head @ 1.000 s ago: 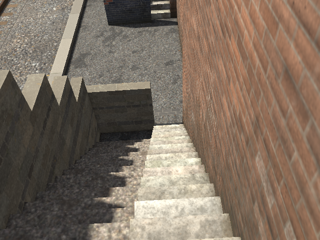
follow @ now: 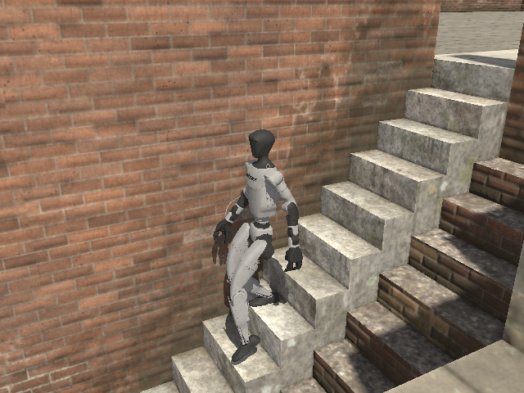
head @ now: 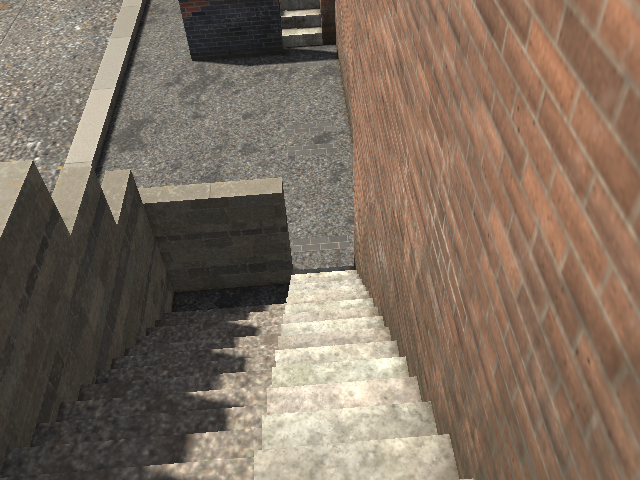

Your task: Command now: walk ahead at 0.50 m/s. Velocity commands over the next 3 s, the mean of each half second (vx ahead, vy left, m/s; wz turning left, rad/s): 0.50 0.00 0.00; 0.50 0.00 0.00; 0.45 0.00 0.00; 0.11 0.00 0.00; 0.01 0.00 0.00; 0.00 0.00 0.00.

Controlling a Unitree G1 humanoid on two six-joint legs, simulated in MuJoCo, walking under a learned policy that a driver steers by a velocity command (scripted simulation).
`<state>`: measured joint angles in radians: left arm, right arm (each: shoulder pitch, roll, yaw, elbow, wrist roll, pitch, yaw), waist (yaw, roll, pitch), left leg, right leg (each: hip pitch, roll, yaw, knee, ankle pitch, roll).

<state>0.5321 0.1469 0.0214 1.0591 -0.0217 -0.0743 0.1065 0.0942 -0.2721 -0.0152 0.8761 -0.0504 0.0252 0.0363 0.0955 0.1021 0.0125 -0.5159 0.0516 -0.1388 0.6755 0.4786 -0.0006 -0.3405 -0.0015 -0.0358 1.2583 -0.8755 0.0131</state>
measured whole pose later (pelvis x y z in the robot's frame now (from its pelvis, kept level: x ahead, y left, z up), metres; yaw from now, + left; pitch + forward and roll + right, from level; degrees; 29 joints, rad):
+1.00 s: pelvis +0.40 +0.05 -0.35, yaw +0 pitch -2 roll +1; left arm 0.64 0.11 0.00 1.12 -0.05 -0.07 0.09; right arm 0.14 -0.27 -0.02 0.95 -0.06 0.05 0.02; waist 0.03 0.09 0.03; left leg -0.76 -0.02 -0.17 1.06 0.32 -0.02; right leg -0.33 0.05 0.02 1.00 -0.63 -0.05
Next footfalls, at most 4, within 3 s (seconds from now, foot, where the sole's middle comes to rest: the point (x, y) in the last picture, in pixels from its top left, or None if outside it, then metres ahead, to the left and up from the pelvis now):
0.06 left None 0.13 0.15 -0.86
0.66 right None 0.38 -0.05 -1.07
1.22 left None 0.59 0.23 -1.27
1.74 right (364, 477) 0.84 0.05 -1.48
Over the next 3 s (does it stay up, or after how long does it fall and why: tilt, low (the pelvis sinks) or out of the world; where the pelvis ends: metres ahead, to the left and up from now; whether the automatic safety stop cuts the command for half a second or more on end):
stays up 0.54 0.18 -0.49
